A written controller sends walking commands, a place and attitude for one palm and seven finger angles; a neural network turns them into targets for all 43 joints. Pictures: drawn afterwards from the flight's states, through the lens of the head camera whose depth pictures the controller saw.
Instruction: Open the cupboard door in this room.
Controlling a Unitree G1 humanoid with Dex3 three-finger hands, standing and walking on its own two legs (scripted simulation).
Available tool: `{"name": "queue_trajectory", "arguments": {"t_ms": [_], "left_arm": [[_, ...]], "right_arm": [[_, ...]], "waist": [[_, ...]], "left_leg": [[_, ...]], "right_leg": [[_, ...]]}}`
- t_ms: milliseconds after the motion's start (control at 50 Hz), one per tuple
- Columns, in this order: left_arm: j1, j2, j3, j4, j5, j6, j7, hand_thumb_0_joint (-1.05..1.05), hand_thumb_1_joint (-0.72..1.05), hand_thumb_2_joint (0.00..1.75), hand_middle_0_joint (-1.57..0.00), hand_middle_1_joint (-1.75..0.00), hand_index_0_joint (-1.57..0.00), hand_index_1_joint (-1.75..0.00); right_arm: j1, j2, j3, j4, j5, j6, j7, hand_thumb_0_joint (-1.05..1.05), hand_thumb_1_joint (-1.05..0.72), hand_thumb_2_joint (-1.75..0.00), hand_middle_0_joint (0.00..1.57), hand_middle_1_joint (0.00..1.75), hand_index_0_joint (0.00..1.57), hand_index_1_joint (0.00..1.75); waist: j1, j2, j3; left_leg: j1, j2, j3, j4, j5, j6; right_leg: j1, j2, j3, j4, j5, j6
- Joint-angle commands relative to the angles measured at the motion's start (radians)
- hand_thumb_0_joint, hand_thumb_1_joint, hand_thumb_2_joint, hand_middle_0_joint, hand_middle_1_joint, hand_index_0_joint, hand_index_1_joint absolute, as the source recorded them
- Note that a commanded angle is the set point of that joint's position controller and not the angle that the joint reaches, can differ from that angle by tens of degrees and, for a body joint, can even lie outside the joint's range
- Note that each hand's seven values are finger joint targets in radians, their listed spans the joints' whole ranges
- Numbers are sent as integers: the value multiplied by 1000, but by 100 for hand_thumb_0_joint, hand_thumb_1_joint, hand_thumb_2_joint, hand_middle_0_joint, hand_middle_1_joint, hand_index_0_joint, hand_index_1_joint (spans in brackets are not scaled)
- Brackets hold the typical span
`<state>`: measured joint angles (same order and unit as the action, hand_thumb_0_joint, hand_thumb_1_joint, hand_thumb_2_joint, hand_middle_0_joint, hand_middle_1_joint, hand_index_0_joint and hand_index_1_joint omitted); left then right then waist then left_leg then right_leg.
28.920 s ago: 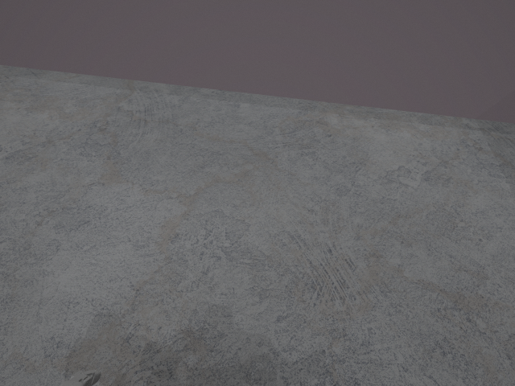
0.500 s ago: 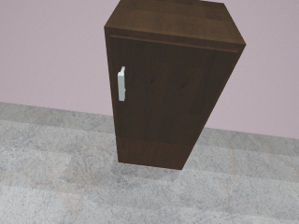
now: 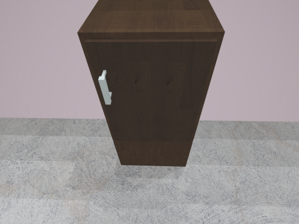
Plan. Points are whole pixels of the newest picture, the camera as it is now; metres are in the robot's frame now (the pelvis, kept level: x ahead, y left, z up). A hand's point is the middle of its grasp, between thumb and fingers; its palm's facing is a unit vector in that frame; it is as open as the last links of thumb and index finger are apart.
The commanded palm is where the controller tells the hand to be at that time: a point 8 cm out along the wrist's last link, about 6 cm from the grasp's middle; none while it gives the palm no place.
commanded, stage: come to a stop and stand still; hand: left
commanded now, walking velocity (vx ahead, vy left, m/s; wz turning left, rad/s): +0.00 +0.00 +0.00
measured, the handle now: (106, 87) +0.57 +0.19 +0.02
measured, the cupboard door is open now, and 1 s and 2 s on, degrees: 0 0 0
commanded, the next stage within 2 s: look again from close up in 0.26 s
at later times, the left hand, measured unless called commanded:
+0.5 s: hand out of the picture +0.01 +0.17 -0.16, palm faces +0.03 -0.97 -0.22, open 7.4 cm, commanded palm none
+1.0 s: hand out of the picture +0.00 +0.19 -0.16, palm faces +0.03 -0.97 -0.24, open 7.4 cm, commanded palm none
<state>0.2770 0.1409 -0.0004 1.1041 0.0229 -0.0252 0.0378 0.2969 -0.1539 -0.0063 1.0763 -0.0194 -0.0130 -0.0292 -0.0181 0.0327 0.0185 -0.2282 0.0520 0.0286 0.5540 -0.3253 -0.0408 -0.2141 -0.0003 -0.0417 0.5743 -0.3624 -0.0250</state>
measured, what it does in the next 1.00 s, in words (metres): stands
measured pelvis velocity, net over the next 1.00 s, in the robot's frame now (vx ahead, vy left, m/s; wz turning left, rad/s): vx -0.01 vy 0.00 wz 0.01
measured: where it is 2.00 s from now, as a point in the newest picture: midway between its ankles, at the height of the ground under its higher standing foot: outside the picture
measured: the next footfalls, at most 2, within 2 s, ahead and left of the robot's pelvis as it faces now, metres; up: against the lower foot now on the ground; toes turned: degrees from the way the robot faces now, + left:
none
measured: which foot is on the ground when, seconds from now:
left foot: down 0.00-1.00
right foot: down 0.00-1.00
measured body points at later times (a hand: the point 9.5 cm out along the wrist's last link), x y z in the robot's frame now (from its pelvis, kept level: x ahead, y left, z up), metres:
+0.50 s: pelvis +0.00 -0.02 +0.01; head +0.00 -0.02 +0.45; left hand +0.01 +0.22 -0.15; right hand +0.01 -0.24 -0.16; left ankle -0.02 +0.14 -0.73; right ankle -0.04 -0.10 -0.73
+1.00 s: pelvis -0.01 +0.00 +0.01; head +0.00 -0.01 +0.46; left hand +0.00 +0.24 -0.14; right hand +0.01 -0.23 -0.15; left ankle -0.02 +0.15 -0.73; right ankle -0.04 -0.10 -0.73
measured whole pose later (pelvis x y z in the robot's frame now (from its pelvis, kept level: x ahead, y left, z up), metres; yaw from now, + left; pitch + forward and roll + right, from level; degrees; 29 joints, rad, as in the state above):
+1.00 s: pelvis -0.01 +0.00 +0.01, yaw +1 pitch -1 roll +1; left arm 0.25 0.21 0.01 1.10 0.02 -0.01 0.01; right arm 0.24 -0.18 0.01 1.11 -0.02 -0.02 -0.02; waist 0.01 0.00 0.02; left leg -0.19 0.05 0.02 0.45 -0.25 -0.04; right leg -0.18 0.00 -0.05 0.49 -0.30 -0.03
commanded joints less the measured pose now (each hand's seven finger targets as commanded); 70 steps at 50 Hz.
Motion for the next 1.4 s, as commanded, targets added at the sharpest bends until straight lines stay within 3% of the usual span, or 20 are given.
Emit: {"name": "queue_trajectory", "arguments": {"t_ms": [0, 100, 220, 460, 900, 940, 1000, 1080, 1120, 1140, 1160, 1180, 1200, 1220, 1260, 1280, 1300, 1320, 1360, 1380], "left_arm": [[59, 128, 26, -44, -9, -9, 5, 0, 90, 90, -20, -30, -20, -30], [42, 148, 30, -59, -10, -9, 3, 0, 90, 90, -20, -30, -20, -30], [44, 164, 37, -66, -10, -13, 0, 0, 90, 90, -20, -30, -20, -30], [34, 177, 39, -58, -9, -11, -5, 0, 90, 90, -20, -30, -20, -30], [-1, 201, 35, -47, -9, -5, -13, 0, 90, 90, -20, -30, -20, -30], [37, 159, 29, -32, -6, 4, -14, 0, 90, 90, -20, -30, -20, -30], [61, 173, 39, -34, -1, 13, -21, 0, 90, 90, -20, -30, -20, -30], [111, 189, 59, -42, -1, 8, -20, 0, 90, 90, -20, -30, -20, -30], [95, 175, 61, -52, -1, 3, -23, 0, 90, 90, -20, -30, -20, -30], [79, 153, 57, -57, -1, 4, -24, 0, 90, 90, -20, -30, -20, -30], [74, 123, 52, -62, 1, 4, -24, 0, 90, 90, -20, -30, -20, -30], [59, 92, 45, -66, -2, 1, -19, 0, 90, 90, -20, -30, -20, -30], [45, 80, 39, -69, -5, 0, -11, 0, 90, 90, -20, -30, -20, -30], [35, 73, 37, -64, -10, 1, -7, 0, 90, 90, -20, -30, -20, -30], [70, 69, 41, -45, -16, 0, -6, 0, 90, 90, -20, -30, -20, -30], [123, 95, 49, -26, -15, -3, -6, 0, 90, 90, -20, -30, -20, -30], [148, 127, 56, -20, -14, -6, -2, 0, 90, 90, -20, -30, -20, -30], [157, 131, 55, -19, -15, -3, 0, 0, 90, 90, -20, -30, -20, -30], [160, 146, 63, -32, -7, 4, 9, 0, 90, 90, -20, -30, -20, -30], [172, 154, 69, -37, -3, 8, 12, 0, 90, 90, -20, -30, -20, -30]], "right_arm": [[40, -66, -5, -38, 1, -12, -5, 0, -90, -90, 20, 30, 20, 30], [46, -75, -3, -26, 0, -11, -2, 0, -90, -90, 20, 30, 20, 30], [32, -94, -4, -23, 1, -16, -5, 0, -90, -90, 20, 30, 20, 30], [4, -118, -7, -12, 3, -17, -6, 0, -90, -90, 20, 30, 20, 30], [-33, -161, -8, -6, 2, -18, -1, 0, -90, -90, 20, 30, 20, 30], [-1, -114, 2, 8, -2, -11, 4, 0, -90, -90, 20, 30, 20, 30], [8, -101, -1, -5, -9, -3, 12, 0, -90, -90, 20, 30, 20, 30], [18, -78, -5, -26, -8, -9, 16, 0, -90, -90, 20, 30, 20, 30], [66, -67, -3, -14, -6, -22, 16, 0, -90, -90, 20, 30, 20, 30], [103, -74, -3, 1, -4, -29, 13, 0, -90, -90, 20, 30, 20, 30], [156, -108, -9, 29, -4, -34, 7, 0, -90, -90, 20, 30, 20, 30], [209, -144, -15, 47, -4, -36, -5, 0, -90, -90, 20, 30, 20, 30], [208, -135, -12, 51, -3, -34, -17, 0, -90, -90, 20, 30, 20, 30], [191, -124, -8, 48, -3, -32, -24, 0, -90, -90, 20, 30, 20, 30], [114, -108, -5, 34, 3, -29, -33, 0, -90, -90, 20, 30, 20, 30], [85, -127, -12, 19, 9, -29, -36, 0, -90, -90, 20, 30, 20, 30], [82, -114, -19, 6, 16, -29, -36, 0, -90, -90, 20, 30, 20, 30], [72, -93, -23, -3, 17, -26, -35, 0, -90, -90, 20, 30, 20, 30], [74, -63, -35, -7, 15, -7, -37, 0, -90, -90, 20, 30, 20, 30], [69, -54, -38, -11, 16, -1, -35, 0, -90, -90, 20, 30, 20, 30]], "waist": [[9, -58, 54], [7, -59, 53], [16, -56, 22], [20, -30, 13], [26, -35, 23], [29, -49, 10], [37, -92, 103], [38, -165, 141], [11, -107, 122], [0, -15, 122], [-12, 122, 93], [-20, 234, 62], [-14, 241, 60], [-10, 185, 72], [31, 107, 74], [49, 66, 16], [45, 12, -27], [42, 3, -40], [42, -152, -43], [50, -168, -58]], "left_leg": [[-9, 36, -14, -73, 210, 48], [6, 33, -14, -95, 188, 46], [21, 37, -10, -100, 226, 43], [52, 50, -20, -122, 251, 46], [38, 56, -53, -178, 215, 56], [22, 42, -32, -155, 97, 54], [-80, 4, -4, -98, -78, 56], [-134, -15, 53, 48, -70, 55], [-45, -10, 45, -17, -12, 62], [19, 12, 2, -71, 91, 72], [107, 90, -97, -116, 281, 104], [151, 189, -207, -156, 528, 163], [198, 237, -251, -157, 809, 212], [193, 246, -233, -139, 981, 226], [163, 189, -136, -81, 1065, 173], [134, 144, -84, -36, 980, 130], [61, 98, -44, -21, 819, 87], [36, 68, -16, -35, 653, 64], [-37, 30, 25, 21, 454, 42], [-80, 5, 45, 81, 327, 33]], "right_leg": [[-23, -106, 95, -135, 321, -28], [-26, -107, 104, -164, 270, -31], [20, -114, 105, -162, 373, -32], [27, -105, 96, -172, 361, -30], [12, -104, 95, -200, 218, -20], [19, -104, 95, -199, 54, -23], [-26, -118, 149, -241, -201, -51], [-38, -196, 229, -296, -224, -109], [-72, -163, 164, -207, -104, -103], [-107, -109, 95, -111, -17, -76], [-151, -41, 17, 25, 53, -42], [-184, -5, -59, 142, -7, -10], [-236, -6, -40, 190, -138, -5], [-231, -28, -18, 193, -187, -6], [-120, -52, -12, -9, -4, -1], [-2, -62, -6, -96, 260, -1], [105, -104, 30, -71, 563, -13], [131, -152, 40, -37, 755, -17], [170, -188, 56, 12, 1035, -43], [200, -219, 75, 15, 1128, -64]]}}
